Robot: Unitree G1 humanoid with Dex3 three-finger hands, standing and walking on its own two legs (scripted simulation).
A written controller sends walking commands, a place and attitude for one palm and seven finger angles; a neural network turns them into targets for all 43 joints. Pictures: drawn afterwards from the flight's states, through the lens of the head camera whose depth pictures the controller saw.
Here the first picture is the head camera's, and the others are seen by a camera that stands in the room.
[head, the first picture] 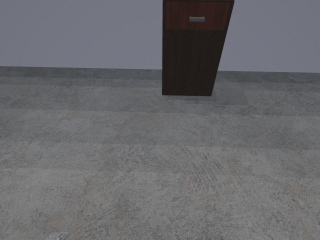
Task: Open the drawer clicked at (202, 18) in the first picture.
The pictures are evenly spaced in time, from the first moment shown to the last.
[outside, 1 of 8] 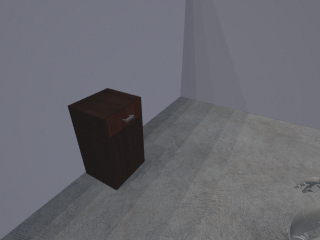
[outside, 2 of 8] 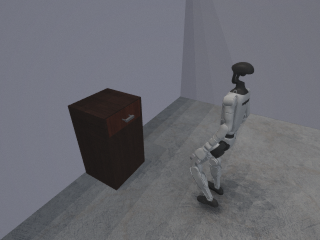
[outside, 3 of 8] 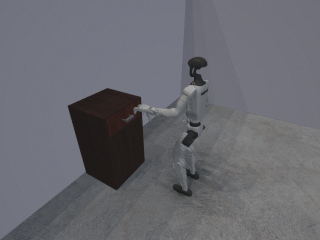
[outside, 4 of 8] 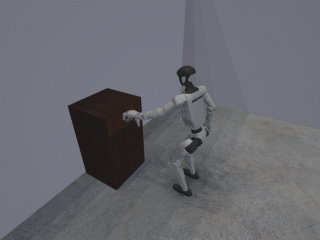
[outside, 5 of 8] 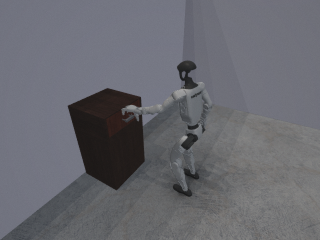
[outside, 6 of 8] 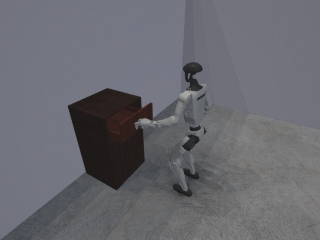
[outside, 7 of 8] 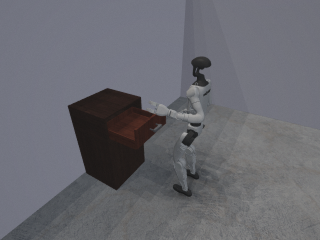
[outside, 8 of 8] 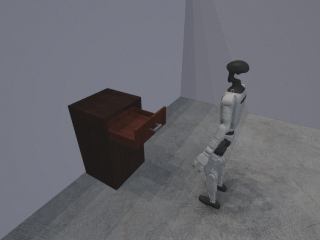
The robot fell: no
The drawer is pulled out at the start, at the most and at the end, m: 0.00 0.30 0.30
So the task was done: yes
